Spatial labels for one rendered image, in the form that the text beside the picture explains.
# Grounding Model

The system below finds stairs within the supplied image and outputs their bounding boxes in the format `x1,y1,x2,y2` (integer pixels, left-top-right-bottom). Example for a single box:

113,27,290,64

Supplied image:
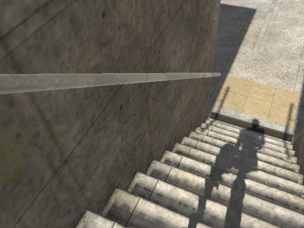
76,119,304,228

